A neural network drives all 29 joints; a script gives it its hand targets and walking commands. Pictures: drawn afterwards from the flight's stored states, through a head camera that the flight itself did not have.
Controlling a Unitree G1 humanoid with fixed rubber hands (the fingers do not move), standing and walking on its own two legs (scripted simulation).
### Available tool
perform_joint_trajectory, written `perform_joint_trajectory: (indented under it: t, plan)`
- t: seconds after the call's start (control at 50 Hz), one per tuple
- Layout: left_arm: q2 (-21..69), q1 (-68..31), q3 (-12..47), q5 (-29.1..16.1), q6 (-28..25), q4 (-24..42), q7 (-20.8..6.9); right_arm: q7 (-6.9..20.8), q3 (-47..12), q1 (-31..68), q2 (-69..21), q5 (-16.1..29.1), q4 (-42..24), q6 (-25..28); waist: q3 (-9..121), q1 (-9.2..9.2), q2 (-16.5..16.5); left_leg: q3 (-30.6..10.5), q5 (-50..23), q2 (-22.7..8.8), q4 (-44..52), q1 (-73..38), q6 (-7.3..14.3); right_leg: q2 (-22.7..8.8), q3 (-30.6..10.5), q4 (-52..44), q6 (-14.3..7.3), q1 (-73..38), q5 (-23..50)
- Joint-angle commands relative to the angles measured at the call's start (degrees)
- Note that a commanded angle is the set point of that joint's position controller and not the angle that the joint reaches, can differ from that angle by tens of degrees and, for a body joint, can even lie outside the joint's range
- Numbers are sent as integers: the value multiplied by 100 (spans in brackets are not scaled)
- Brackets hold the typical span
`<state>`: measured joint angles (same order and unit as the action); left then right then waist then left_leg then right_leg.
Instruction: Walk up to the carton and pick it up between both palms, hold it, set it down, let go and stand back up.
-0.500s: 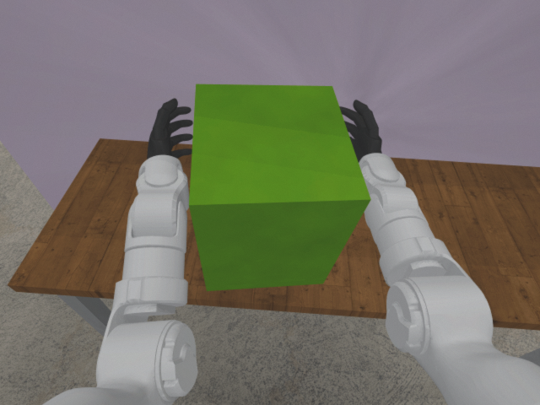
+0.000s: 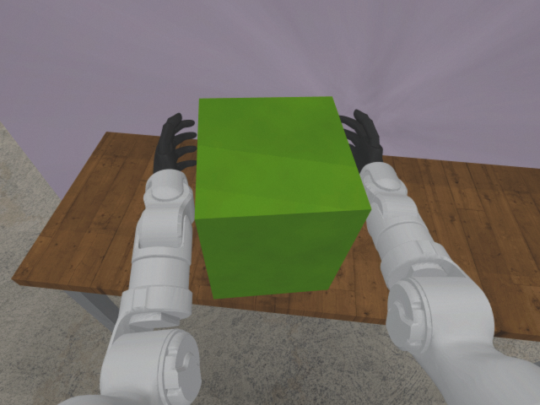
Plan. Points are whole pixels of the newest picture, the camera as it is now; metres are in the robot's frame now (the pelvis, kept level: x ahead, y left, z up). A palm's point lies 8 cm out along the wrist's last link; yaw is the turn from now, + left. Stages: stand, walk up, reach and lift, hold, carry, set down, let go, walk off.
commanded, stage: set down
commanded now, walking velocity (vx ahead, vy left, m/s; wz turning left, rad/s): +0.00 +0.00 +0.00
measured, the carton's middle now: (269, 203) +0.40 +0.04 +0.06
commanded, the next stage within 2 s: none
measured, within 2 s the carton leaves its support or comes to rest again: rests again in 1.58 s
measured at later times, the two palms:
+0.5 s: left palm (174, 180) +0.38 +0.18 +0.12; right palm (365, 165) +0.45 -0.10 +0.11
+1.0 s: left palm (177, 191) +0.38 +0.18 +0.09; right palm (362, 171) +0.45 -0.10 +0.09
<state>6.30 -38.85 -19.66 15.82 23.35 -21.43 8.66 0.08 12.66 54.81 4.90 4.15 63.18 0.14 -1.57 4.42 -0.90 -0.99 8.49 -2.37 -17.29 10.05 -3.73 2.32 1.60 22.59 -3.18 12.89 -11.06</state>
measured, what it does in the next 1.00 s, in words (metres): stands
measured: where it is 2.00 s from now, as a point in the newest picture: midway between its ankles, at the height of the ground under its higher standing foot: outside the picture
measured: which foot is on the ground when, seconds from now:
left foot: down 0.00-1.00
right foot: down 0.00-1.00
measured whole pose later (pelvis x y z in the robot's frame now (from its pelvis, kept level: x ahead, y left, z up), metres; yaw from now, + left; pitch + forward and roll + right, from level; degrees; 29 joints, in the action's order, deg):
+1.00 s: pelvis +0.01 +0.00 +0.00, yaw +0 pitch +3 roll +1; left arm 10.2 -35.9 -24.1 18.0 13.1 -27.0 8.8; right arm 3.6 17.7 54.0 4.9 -3.7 67.5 5.6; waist -2.1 5.7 -0.9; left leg -0.9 8.5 -2.6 -16.0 10.1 -4.0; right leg 2.5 1.6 22.6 -3.6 13.5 -11.7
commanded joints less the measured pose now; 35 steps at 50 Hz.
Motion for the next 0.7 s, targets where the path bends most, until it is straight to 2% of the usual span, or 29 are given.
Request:
perform_joint_trajectory:
  t: [0.0,0.04,0.06,0.08,0.12,0.14,0.16,0.18,0.2,0.22,0.26,0.28,0.3,0.32,0.34,0.36,0.38,0.42,0.46,0.48,0.5,0.52,0.54,0.58,0.6,0.62,0.64,0.66,0.68]
  plan:
    - [2977,-3064,1436,44,-549,344,-218,827,-618,3036,-1922,-841,-681,493,3734,337,202,402,-2510,60,-373,-1339,61,173,421,-724,179,-15,1182]
    - [2911,-3126,1458,62,-606,221,-180,814,-457,3122,-1823,-1022,-713,549,3701,275,115,440,-2354,42,-354,-1217,43,134,385,-771,169,-43,1274]
    - [3026,-3129,1560,17,-661,288,-164,810,-582,3106,-1964,-952,-801,607,3981,263,140,435,-2498,57,-409,-1223,4,197,398,-711,141,-130,1501]
    - [3072,-3019,1582,-26,-708,276,-150,821,-524,3095,-1988,-971,-740,622,3796,297,157,464,-2540,36,-362,-1149,8,150,397,-707,133,-153,1517]
    - [2994,-3033,1463,46,-738,50,-175,821,-315,3014,-1826,-1079,-430,597,3621,192,161,413,-2276,37,-313,-1029,45,79,360,-765,134,-20,1362]
    - [3031,-3076,1439,75,-749,95,-178,840,-388,2822,-1919,-1089,-287,540,3452,232,110,471,-2279,15,-280,-1021,55,109,386,-774,149,-79,1332]
    - [2848,-3216,1259,195,-776,62,-176,869,-281,2761,-1865,-1158,-30,502,3330,287,208,498,-2344,46,-246,-1050,85,78,364,-764,171,-119,1310]
    - [2773,-3165,1026,274,-724,-123,-191,886,-228,2837,-1726,-1164,-120,450,3015,366,52,474,-2054,54,-132,-921,134,85,319,-870,178,-24,915]
    - [2824,-3088,1132,220,-729,25,-187,905,-339,2849,-1886,-1118,-224,476,3150,411,51,565,-2088,70,-154,-926,140,65,283,-845,202,-92,1111]
    - [2805,-2901,1112,212,-718,-129,-203,893,-284,2787,-1826,-1197,-207,497,3103,330,73,553,-1978,89,-144,-811,127,50,318,-813,201,-233,1191]
    - [2933,-3072,1207,159,-799,-2,-210,890,-335,2885,-1934,-1231,-323,578,3361,294,85,511,-2305,84,-231,-878,104,76,371,-735,227,-219,1541]
    - [2975,-2917,1167,258,-777,-97,-228,877,-217,2848,-1866,-1249,-342,570,3238,308,162,493,-2276,77,-227,-905,94,78,325,-727,210,-176,1393]
    - [2903,-2966,1072,273,-804,-25,-205,895,-292,2864,-1914,-1221,-315,589,3197,372,62,522,-2283,79,-206,-888,100,85,353,-726,229,-240,1346]
    - [2913,-3158,1101,233,-855,19,-206,902,-166,2852,-1917,-1321,-301,563,3351,277,75,499,-2208,66,-209,-901,86,96,393,-788,204,-234,1236]
    - [2904,-2929,1056,295,-845,-4,-182,947,-220,2726,-1858,-1266,-110,540,3251,350,22,487,-2288,53,-185,-982,99,89,354,-782,191,-199,1225]
    - [2925,-3162,1091,269,-884,94,-158,926,-160,2906,-1953,-1296,-297,591,3469,347,108,524,-2325,66,-236,-961,86,106,367,-752,200,-177,1297]
    - [2948,-3007,1057,297,-924,96,-147,942,-274,2850,-2057,-1242,-309,638,3516,446,138,515,-2376,75,-259,-843,112,91,311,-731,171,-256,1403]
    - [3054,-2975,1098,299,-972,56,-155,919,-200,2870,-2043,-1267,-456,735,3661,381,196,537,-2419,62,-276,-833,65,70,314,-672,209,-286,1615]
    - [2935,-2868,1030,303,-956,-37,-195,899,-267,2801,-1974,-1252,-372,709,3459,400,89,553,-2396,83,-234,-732,115,57,295,-713,176,-319,1609]
    - [2928,-2819,958,366,-995,-119,-214,911,-175,2681,-2070,-1348,-274,729,3385,333,23,595,-2433,104,-278,-747,112,75,298,-695,199,-276,1655]
    - [2980,-2886,1042,358,-1009,-35,-199,921,-133,2724,-1965,-1406,-328,721,3451,310,110,557,-2509,92,-275,-791,84,96,344,-629,206,-244,1677]
    - [2956,-2821,1021,421,-1011,-56,-207,891,-20,2554,-1898,-1437,-134,687,3414,200,176,548,-2444,83,-274,-857,67,106,340,-726,147,-226,1561]
    - [2991,-2811,1024,392,-1029,112,-189,895,-65,2465,-1996,-1380,-111,678,3357,329,160,585,-2522,81,-265,-945,79,116,329,-727,198,-232,1417]
    - [2991,-2743,1062,381,-1040,-16,-214,910,-109,2499,-2054,-1437,-227,764,3402,273,63,600,-2467,79,-267,-871,107,102,317,-731,175,-220,1442]
    - [3012,-2700,983,398,-1046,-172,-235,892,-122,2573,-2077,-1456,-365,766,3438,318,-3,580,-2379,73,-265,-643,116,64,307,-703,178,-393,1638]
    - [2980,-2774,956,414,-1087,-135,-228,884,-63,2689,-2017,-1484,-405,779,3424,302,42,591,-2353,115,-262,-635,124,45,273,-682,192,-412,1733]
    - [2927,-2723,919,401,-1113,-171,-236,895,-121,2628,-2109,-1485,-373,800,3358,290,-87,597,-2369,117,-254,-536,156,33,308,-636,254,-459,1838]
    - [2953,-2729,927,430,-1170,-116,-244,885,-43,2517,-2139,-1516,-134,810,3367,254,36,604,-2533,86,-283,-600,108,42,343,-629,231,-419,1984]
    - [3043,-2610,950,457,-1178,-66,-240,904,-97,2441,-2140,-1504,-121,840,3415,299,81,591,-2702,77,-297,-690,96,86,343,-581,217,-461,2041]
